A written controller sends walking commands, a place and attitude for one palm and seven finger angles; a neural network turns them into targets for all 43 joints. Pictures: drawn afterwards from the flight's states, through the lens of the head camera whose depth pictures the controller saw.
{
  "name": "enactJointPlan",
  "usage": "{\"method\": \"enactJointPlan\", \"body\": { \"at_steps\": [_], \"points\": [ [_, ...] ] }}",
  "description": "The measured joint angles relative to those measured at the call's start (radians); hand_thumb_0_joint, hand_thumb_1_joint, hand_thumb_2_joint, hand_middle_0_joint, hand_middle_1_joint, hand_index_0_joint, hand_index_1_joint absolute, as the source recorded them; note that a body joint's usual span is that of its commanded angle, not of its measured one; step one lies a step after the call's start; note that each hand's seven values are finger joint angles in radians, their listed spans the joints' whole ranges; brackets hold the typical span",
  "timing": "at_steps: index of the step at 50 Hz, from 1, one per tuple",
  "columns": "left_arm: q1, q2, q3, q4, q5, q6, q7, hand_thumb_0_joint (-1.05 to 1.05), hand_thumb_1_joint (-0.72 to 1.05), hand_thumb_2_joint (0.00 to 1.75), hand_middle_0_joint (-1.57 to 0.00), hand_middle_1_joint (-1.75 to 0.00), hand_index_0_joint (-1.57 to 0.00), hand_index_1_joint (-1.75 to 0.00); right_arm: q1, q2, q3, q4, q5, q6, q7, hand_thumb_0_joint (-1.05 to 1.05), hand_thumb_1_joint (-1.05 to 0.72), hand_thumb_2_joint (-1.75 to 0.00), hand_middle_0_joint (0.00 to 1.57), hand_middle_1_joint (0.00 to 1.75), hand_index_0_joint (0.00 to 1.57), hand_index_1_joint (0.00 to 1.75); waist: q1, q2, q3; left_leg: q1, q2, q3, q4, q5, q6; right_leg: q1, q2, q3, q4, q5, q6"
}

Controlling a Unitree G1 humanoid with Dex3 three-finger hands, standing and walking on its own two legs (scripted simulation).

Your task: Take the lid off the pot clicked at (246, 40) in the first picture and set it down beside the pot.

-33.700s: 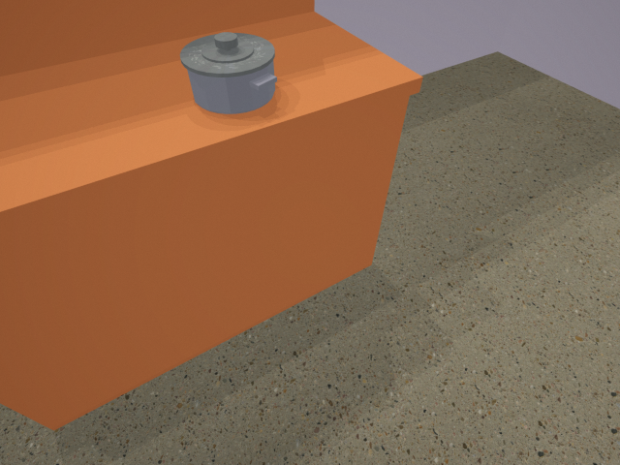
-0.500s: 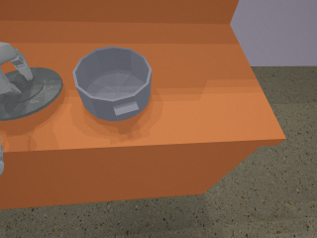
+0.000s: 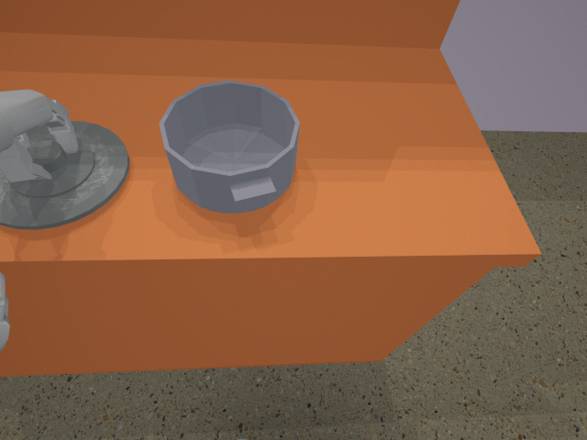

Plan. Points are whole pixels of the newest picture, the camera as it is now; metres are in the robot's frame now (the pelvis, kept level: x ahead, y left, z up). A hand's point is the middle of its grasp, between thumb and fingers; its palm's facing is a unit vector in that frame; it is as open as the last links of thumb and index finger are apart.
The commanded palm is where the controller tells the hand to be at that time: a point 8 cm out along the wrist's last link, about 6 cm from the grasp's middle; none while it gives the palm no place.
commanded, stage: open the fingers wide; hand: left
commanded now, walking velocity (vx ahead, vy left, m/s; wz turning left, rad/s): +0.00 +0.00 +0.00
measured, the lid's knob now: (45, 156) +0.47 +0.33 +0.09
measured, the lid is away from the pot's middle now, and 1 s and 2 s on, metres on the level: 0.25 0.25 0.25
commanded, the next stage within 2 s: raise the empty hand in 0.76 s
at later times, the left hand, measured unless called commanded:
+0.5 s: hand (37, 143) +0.46 +0.32 +0.13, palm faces -0.40 -0.12 -0.91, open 9.9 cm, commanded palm +0.48 +0.32 +0.19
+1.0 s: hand (24, 146) +0.45 +0.33 +0.13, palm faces -0.39 -0.13 -0.91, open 11.0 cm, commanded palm +0.48 +0.33 +0.20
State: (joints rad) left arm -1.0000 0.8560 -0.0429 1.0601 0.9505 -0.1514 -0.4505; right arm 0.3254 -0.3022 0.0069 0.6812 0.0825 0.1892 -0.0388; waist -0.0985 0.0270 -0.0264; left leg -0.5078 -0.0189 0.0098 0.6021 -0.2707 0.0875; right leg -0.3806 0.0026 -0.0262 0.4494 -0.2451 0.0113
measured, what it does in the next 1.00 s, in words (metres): stands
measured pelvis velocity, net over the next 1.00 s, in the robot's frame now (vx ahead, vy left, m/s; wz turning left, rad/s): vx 0.00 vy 0.00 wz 0.00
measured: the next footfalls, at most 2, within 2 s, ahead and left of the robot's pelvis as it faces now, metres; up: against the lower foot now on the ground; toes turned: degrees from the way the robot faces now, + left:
none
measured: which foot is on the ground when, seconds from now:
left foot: down 0.00-1.00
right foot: down 0.00-1.00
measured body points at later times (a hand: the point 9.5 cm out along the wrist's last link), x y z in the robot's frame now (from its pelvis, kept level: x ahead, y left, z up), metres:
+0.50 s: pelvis +0.00 +0.01 +0.00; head +0.08 +0.02 +0.45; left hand +0.48 +0.32 +0.18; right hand +0.02 -0.28 -0.11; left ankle +0.01 +0.06 -0.73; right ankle -0.02 -0.16 -0.73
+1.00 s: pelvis +0.00 +0.00 +0.00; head +0.07 +0.02 +0.45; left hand +0.47 +0.33 +0.18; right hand +0.04 -0.29 -0.11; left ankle +0.01 +0.06 -0.73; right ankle -0.02 -0.16 -0.73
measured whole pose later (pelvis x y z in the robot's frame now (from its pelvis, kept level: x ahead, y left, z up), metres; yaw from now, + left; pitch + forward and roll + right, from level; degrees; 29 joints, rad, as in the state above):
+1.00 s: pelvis +0.00 +0.00 +0.00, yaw +0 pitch +10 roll -4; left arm -1.00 0.86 -0.03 1.03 0.93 -0.14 -0.46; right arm 0.31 -0.31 0.00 0.67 0.08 0.21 -0.03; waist -0.10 0.03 -0.03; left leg -0.49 -0.02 0.01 0.59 -0.27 0.09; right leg -0.37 0.00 -0.02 0.44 -0.25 0.02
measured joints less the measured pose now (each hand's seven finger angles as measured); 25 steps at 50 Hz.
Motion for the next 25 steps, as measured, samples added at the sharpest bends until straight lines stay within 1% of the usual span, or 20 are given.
{"method": "enactJointPlan", "body": {
  "at_steps": [5, 9, 13, 19, 25],
  "points": [
    [-0.013, -0.010, -0.031, 0.011, -0.017, 0.007, -0.006, -0.01, 0.29, 0.73, -0.67, -1.02, -0.56, -0.96, -0.003, -0.008, -0.003, 0.008, 0.001, -0.005, -0.004, 0.01, -0.90, -0.89, 0.20, 0.30, 0.21, 0.30, 0.007, 0.003, -0.001, 0.005, -0.004, 0.001, -0.006, 0.004, 0.004, 0.005, -0.004, 0.001, -0.005, 0.004, 0.002],
    [-0.023, -0.017, -0.036, 0.010, -0.021, 0.004, -0.006, 0.00, 0.28, 0.74, -0.63, -1.00, -0.56, -0.95, -0.003, -0.012, -0.002, 0.013, 0.003, -0.009, -0.007, 0.01, -0.90, -0.89, 0.20, 0.30, 0.21, 0.30, 0.007, 0.000, -0.001, 0.008, -0.007, 0.003, -0.009, 0.005, 0.006, 0.006, -0.007, 0.003, -0.004, 0.003, 0.000],
    [-0.028, -0.012, -0.021, 0.014, -0.016, -0.003, 0.005, 0.00, 0.25, 0.73, -0.59, -0.98, -0.54, -0.95, 0.001, -0.012, -0.002, 0.013, 0.002, -0.014, -0.008, 0.01, -0.90, -0.89, 0.20, 0.30, 0.21, 0.30, 0.000, -0.002, -0.003, 0.009, -0.008, 0.006, -0.011, 0.004, 0.008, 0.005, -0.007, 0.007, -0.005, 0.002, -0.002],
    [-0.034, -0.015, -0.024, 0.010, -0.006, 0.011, 0.010, 0.00, 0.18, 0.71, -0.52, -0.94, -0.49, -0.92, 0.014, -0.012, -0.008, 0.009, -0.001, -0.010, 0.003, 0.01, -0.90, -0.89, 0.20, 0.30, 0.21, 0.30, -0.003, 0.002, -0.002, 0.008, -0.011, 0.008, -0.016, 0.005, 0.009, 0.003, -0.009, 0.009, -0.008, 0.002, -0.008],
    [-0.014, -0.021, 0.006, -0.013, -0.013, 0.008, 0.012, 0.00, 0.09, 0.70, -0.45, -0.89, -0.44, -0.88, 0.019, -0.008, -0.010, 0.004, -0.004, 0.002, 0.011, 0.01, -0.90, -0.89, 0.20, 0.30, 0.21, 0.30, -0.006, 0.009, -0.005, 0.013, -0.013, 0.012, -0.025, 0.006, 0.010, 0.005, -0.012, 0.014, -0.014, 0.003, -0.002]
  ]
}}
